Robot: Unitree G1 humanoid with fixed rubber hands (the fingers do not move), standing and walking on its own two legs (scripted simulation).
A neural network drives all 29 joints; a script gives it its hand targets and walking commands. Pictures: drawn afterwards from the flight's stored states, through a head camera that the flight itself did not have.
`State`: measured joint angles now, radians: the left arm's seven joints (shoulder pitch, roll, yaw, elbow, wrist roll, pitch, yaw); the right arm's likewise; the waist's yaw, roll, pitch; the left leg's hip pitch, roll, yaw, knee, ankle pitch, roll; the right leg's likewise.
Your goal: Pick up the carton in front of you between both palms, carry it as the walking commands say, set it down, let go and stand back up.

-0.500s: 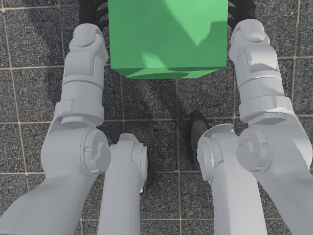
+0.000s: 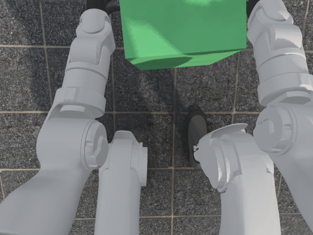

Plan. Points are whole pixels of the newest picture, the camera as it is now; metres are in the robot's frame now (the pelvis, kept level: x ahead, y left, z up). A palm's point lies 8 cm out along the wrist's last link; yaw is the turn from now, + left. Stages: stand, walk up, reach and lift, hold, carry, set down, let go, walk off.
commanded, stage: set down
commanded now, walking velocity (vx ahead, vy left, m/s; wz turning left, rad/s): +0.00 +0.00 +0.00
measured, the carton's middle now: (176, 18) +0.54 -0.08 -0.24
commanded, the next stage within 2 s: none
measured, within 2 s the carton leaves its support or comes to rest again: rests again in 0.76 s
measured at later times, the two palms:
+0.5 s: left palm (100, 11) +0.55 +0.08 -0.18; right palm (258, 7) +0.52 -0.23 -0.17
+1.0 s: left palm (79, 14) +0.56 +0.12 -0.20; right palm (264, 16) +0.51 -0.26 -0.20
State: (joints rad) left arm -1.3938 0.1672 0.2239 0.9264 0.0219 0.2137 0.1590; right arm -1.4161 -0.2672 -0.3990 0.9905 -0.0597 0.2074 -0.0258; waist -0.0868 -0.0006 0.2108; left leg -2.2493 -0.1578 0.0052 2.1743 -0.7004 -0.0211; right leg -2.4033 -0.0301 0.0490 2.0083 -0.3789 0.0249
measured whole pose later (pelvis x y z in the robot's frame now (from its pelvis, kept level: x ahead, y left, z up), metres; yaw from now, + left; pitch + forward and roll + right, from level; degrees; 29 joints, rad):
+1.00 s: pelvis -0.01 -0.01 -0.01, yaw +0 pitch +38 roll +0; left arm -1.49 0.37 0.03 1.06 -0.16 0.09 0.09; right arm -1.48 -0.43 -0.27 1.24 0.15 0.00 -0.07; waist -0.06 0.01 0.41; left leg -2.19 -0.13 -0.01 2.25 -0.72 -0.03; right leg -2.34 -0.05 0.01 2.07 -0.39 -0.01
